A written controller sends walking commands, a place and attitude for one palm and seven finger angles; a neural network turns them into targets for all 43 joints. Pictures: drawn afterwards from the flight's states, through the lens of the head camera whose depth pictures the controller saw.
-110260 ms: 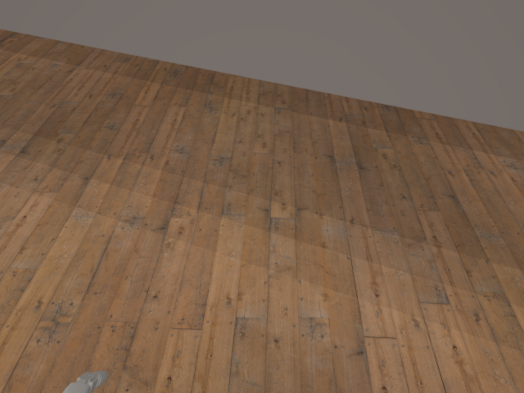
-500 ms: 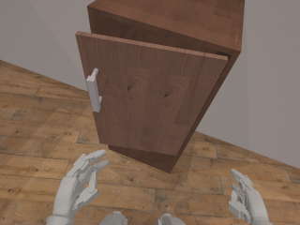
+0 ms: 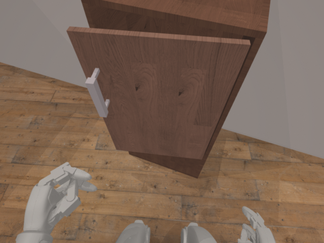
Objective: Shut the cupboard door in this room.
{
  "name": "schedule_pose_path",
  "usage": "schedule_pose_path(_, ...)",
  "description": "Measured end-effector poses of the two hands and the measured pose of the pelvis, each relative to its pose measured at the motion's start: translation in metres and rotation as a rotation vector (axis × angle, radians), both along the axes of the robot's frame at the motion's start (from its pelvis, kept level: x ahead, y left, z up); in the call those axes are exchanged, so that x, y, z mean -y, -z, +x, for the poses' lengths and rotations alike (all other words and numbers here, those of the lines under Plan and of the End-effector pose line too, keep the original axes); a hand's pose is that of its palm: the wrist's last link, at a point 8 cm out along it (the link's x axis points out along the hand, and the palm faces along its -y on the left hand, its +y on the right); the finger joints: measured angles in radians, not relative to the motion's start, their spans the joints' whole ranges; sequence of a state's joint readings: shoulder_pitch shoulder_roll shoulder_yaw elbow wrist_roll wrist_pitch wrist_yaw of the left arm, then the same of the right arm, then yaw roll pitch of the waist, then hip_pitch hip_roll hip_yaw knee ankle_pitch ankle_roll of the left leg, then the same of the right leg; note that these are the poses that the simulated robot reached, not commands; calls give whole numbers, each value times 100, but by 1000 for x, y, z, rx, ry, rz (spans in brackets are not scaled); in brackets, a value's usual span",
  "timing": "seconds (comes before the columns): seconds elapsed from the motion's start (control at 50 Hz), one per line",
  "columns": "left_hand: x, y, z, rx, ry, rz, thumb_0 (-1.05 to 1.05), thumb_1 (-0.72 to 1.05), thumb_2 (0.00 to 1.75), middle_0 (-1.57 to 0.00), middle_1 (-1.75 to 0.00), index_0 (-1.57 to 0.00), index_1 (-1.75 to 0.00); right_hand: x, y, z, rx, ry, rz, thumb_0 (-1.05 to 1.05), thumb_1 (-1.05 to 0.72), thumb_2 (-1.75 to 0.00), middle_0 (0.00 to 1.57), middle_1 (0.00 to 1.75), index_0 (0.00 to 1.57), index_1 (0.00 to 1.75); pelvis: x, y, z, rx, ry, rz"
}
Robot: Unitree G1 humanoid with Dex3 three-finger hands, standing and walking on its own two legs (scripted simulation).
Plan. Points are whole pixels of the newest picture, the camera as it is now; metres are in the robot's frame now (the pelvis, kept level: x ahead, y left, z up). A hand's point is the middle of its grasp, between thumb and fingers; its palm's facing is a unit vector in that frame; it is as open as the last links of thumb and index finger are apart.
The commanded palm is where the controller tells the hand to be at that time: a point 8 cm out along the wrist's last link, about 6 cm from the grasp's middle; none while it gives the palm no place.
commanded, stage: raise the hand and make a fist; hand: left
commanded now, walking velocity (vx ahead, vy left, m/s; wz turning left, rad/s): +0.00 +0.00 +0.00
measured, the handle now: (100, 93) +0.49 +0.21 +0.05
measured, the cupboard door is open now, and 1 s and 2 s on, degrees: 14 14 14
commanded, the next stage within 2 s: bring the fist close to the handle in 1.00 s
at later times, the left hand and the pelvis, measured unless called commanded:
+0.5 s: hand (72, 200) +0.21 +0.20 +0.04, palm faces -0.07 -1.00 -0.02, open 3.1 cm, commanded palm +0.19 +0.27 +0.05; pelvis +0.00 +0.03 +0.00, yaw +0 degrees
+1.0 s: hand (61, 186) +0.23 +0.22 +0.06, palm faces -0.01 -1.00 -0.05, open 3.1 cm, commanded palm +0.20 +0.27 +0.05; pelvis +0.00 +0.03 +0.00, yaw +0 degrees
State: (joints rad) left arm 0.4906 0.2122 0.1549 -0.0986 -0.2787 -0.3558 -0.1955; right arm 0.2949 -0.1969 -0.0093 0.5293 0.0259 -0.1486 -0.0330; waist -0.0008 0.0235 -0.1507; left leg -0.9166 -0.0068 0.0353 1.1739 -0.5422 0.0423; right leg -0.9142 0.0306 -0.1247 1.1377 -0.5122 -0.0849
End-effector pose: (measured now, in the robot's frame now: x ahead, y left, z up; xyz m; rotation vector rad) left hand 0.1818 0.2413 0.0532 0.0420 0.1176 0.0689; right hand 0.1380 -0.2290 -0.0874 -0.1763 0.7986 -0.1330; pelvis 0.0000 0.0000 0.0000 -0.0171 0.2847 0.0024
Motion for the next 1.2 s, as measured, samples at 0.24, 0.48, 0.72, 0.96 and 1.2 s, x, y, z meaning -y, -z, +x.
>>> schedule_pose_path(0.24,7,23,4,36,186,-35,1,90,90,-109,-127,-109,-126,10,-15,25,106,-21,-107,1,-91,-90,20,30,20,30,-14,11,-8,-14,-3,-18)
schedule_pose_path(0.48,-18,8,7,25,123,-18,1,91,90,-127,-146,-127,-146,-39,-33,50,170,-117,-22,1,-91,-90,20,30,20,30,-27,-3,-3,13,-18,-33)
schedule_pose_path(0.72,-40,-15,23,142,92,8,1,90,90,-130,-150,-130,-149,-30,-27,32,92,-101,-56,1,-91,-90,20,30,20,30,-32,-4,1,8,-20,-45)
schedule_pose_path(0.96,-34,-8,24,124,96,-6,2,90,90,-130,-150,-130,-150,-21,-29,25,80,-76,-82,1,-91,-90,20,30,20,30,-30,-4,2,2,-9,-37)
schedule_pose_path(1.2,-21,5,23,28,139,-13,2,90,90,-130,-150,-130,-150,-24,-26,35,103,-88,-54,1,-91,-90,20,30,20,30,-25,-3,2,-1,-13,-33)
